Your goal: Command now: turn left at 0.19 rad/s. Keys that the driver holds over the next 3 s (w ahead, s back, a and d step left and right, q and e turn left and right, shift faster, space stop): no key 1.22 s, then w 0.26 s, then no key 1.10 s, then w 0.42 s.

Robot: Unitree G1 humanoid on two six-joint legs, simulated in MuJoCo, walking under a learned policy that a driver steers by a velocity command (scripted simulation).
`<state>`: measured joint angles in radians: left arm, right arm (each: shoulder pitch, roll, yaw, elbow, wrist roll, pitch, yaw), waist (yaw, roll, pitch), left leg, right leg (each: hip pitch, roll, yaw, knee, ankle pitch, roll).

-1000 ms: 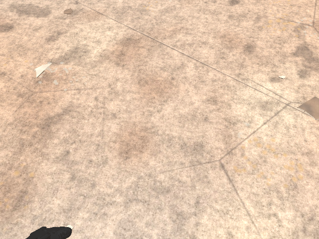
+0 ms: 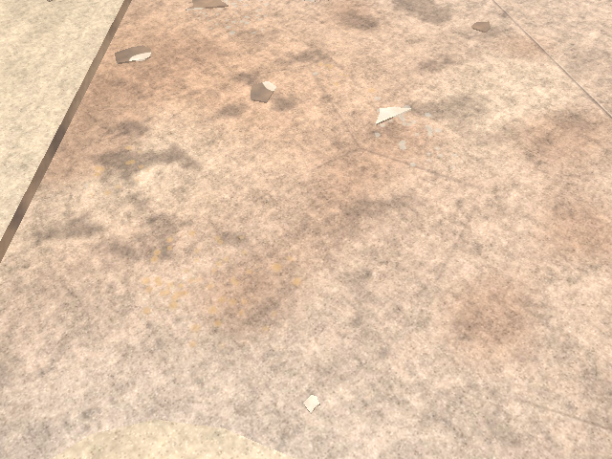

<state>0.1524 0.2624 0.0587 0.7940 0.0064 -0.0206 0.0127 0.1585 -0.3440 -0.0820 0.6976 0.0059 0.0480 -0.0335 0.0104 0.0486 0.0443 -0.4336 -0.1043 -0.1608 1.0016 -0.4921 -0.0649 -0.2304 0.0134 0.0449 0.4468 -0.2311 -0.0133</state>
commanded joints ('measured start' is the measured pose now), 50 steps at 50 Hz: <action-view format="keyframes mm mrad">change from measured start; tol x4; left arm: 1 -74 124 17 -55 -4 -6 6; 5 -27 168 22 -28 -6 16 5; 9 36 126 -3 -7 14 -15 -15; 13 -43 119 -6 25 5 -4 -4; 31 10 128 -2 197 -3 16 24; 50 56 102 -14 285 -5 23 34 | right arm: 1 26 -38 -9 -44 2 -6 1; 4 -19 -11 9 -48 5 -15 7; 7 45 -36 1 -6 2 -17 9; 9 53 -143 -15 -18 -16 -13 -6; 12 13 -38 10 0 -29 -27 20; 50 104 -11 50 240 -9 -62 5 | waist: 1 -28 -201 -79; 4 18 -236 -102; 7 -17 -202 -94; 8 -5 -155 -111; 10 42 90 -155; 12 0 23 -95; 15 5 33 -37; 50 2 -43 -8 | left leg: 1 -3 64 32 -72 32 -36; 5 160 90 131 -413 110 -31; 7 293 85 140 -676 343 6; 8 391 139 68 -680 468 36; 9 459 233 -12 -595 699 83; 11 305 205 -9 -602 439 139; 12 281 192 -1 -613 384 124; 18 220 166 15 -615 372 97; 50 221 114 85 -611 370 84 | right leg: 1 105 -206 167 -105 386 -191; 5 123 -205 164 -65 443 -191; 7 81 -185 153 -47 404 -147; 9 -31 -112 79 5 223 -37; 10 35 -55 11 -24 55 15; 28 71 -53 9 -18 133 57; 50 57 -41 -2 -24 128 46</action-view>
